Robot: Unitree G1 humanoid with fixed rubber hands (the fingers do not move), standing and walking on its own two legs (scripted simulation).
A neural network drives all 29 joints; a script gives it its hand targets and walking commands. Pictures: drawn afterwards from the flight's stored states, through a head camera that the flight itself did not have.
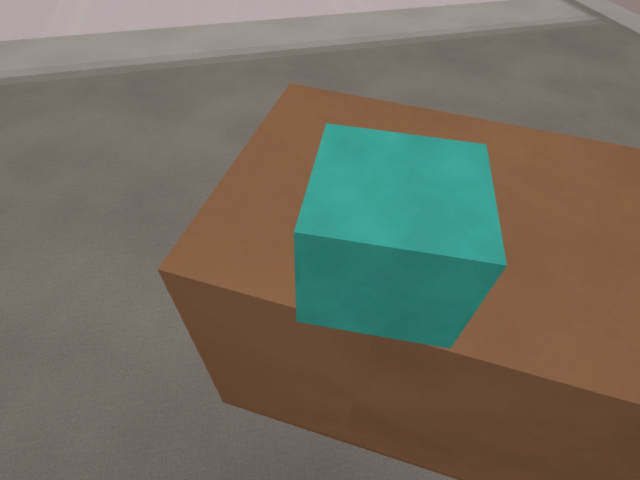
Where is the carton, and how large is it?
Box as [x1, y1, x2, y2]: [294, 123, 506, 348]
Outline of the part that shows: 326,123 294,230 296,321 449,348 506,265 486,145 480,143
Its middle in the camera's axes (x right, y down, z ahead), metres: +0.10 -0.01 +0.58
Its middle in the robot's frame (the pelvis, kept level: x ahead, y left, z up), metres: +0.45 -0.07 +0.04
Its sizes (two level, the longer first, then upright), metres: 0.237 0.224 0.211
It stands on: a pedestal, 0.70 m high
